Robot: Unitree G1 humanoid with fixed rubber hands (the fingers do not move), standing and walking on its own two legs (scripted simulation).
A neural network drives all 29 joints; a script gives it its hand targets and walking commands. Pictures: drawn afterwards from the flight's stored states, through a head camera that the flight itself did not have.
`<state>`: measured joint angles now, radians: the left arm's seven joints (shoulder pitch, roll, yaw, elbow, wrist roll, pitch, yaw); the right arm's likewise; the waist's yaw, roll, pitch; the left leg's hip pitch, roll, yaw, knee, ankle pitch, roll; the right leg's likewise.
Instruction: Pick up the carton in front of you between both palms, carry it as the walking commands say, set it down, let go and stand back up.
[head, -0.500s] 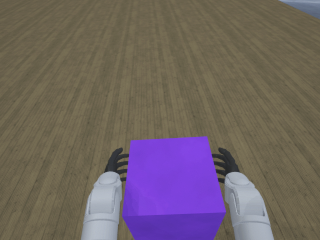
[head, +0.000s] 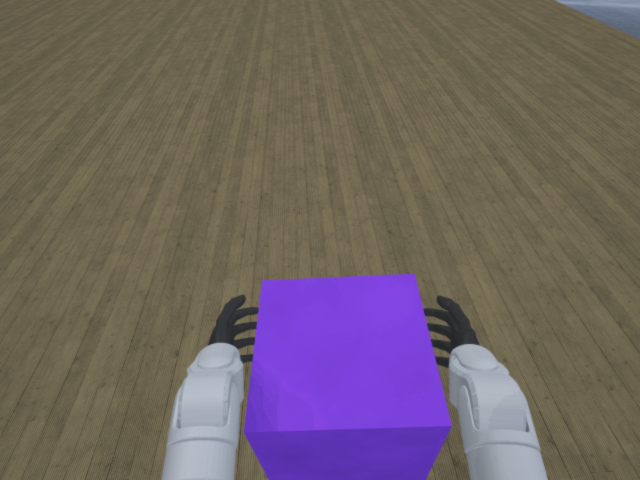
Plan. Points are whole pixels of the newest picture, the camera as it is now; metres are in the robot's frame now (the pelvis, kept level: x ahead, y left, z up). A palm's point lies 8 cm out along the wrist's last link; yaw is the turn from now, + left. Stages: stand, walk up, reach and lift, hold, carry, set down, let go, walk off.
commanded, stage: hold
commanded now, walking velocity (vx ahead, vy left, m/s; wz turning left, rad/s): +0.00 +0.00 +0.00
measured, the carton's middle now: (343, 388) +0.29 +0.00 -0.05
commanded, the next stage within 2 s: set down in 0.64 s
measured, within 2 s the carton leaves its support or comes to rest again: neither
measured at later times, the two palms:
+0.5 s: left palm (210, 382) +0.24 +0.15 +0.06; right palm (464, 361) +0.27 -0.14 +0.05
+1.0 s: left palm (228, 367) +0.28 +0.15 +0.02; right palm (450, 346) +0.32 -0.15 +0.01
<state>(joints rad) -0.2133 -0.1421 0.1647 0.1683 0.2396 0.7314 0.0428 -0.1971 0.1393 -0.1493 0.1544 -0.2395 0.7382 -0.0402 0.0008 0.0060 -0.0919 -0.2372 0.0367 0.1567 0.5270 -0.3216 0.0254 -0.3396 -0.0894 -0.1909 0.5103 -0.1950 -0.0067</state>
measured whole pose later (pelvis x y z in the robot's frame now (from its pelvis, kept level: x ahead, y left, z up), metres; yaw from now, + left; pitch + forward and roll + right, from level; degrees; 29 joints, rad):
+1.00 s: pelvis -0.02 -0.04 -0.01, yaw +8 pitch -2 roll +0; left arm -0.50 -0.23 0.51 0.54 0.46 0.50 -0.01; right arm -0.49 0.20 -0.47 0.52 -0.45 0.53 0.03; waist -0.02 0.04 0.05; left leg -0.27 -0.03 -0.11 0.60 -0.30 -0.02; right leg -0.32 0.04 0.02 0.57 -0.22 -0.02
